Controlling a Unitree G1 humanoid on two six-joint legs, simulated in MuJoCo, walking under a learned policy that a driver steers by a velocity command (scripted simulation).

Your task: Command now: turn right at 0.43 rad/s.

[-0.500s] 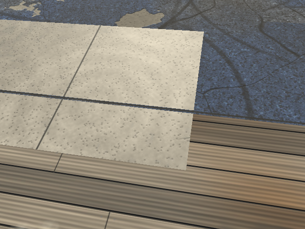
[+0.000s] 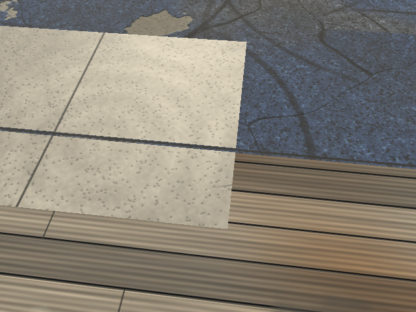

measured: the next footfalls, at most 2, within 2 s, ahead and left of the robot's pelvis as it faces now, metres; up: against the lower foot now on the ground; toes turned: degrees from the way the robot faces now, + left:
right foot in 0.08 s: +0.04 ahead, -0.12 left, +0.00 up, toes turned -6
left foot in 0.64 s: +0.07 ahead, +0.09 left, +0.00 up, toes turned -17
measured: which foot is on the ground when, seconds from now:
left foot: down 0.00-0.08, up 0.10-0.62, down 0.64-1.00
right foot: up 0.00-0.06, down 0.08-0.64, up 0.66-0.98, down 1.00-1.00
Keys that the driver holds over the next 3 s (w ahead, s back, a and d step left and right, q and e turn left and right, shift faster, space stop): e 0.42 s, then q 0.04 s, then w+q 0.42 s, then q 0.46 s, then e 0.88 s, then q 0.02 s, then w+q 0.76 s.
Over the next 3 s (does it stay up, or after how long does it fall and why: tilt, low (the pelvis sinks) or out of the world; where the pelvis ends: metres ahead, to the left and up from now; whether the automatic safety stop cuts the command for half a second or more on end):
stays up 0.52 -0.13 0.01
